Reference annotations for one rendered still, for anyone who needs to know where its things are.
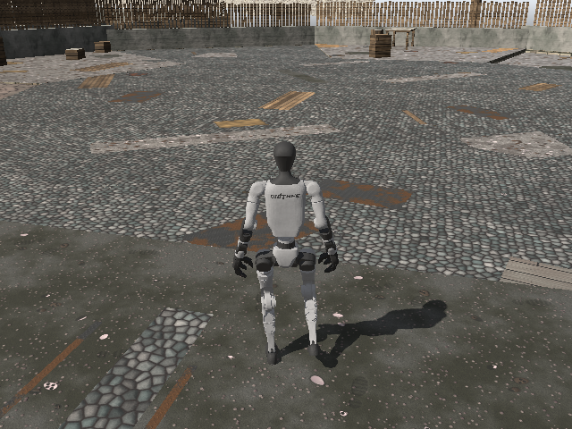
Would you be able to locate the robot left upper arm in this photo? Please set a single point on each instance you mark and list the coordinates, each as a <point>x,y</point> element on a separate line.
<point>257,189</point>

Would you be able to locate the robot right upper arm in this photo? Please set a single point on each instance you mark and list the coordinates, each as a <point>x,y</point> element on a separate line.
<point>313,189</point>

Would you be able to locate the robot thigh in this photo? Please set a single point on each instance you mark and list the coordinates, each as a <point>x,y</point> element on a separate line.
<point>264,265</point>
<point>306,262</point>

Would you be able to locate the robot left forearm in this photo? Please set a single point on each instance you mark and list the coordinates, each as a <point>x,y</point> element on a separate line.
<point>243,242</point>

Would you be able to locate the robot right forearm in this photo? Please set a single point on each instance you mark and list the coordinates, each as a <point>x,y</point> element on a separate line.
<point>328,239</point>

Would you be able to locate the robot right hand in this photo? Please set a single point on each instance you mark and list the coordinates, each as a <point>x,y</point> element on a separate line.
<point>330,259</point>

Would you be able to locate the right robot thigh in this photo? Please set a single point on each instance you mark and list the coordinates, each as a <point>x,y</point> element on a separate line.
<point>306,262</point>

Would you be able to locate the left robot thigh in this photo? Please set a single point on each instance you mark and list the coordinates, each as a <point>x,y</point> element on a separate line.
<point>264,265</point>

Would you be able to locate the robot left hand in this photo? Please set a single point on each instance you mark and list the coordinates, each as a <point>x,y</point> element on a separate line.
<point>237,264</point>

